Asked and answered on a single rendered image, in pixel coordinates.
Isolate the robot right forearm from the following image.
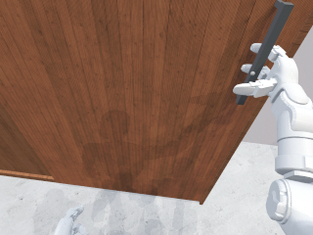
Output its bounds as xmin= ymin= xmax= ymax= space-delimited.
xmin=270 ymin=82 xmax=313 ymax=185

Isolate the handle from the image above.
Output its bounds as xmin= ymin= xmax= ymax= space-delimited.
xmin=236 ymin=0 xmax=294 ymax=106

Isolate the right robot hand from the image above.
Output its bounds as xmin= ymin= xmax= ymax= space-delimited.
xmin=233 ymin=43 xmax=298 ymax=98

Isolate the wardrobe door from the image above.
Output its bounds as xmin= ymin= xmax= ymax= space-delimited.
xmin=0 ymin=103 xmax=52 ymax=176
xmin=0 ymin=0 xmax=313 ymax=202

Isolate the left robot hand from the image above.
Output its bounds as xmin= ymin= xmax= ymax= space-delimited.
xmin=53 ymin=205 xmax=89 ymax=235

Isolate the robot right upper arm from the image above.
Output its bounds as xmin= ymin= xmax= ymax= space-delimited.
xmin=265 ymin=178 xmax=313 ymax=235

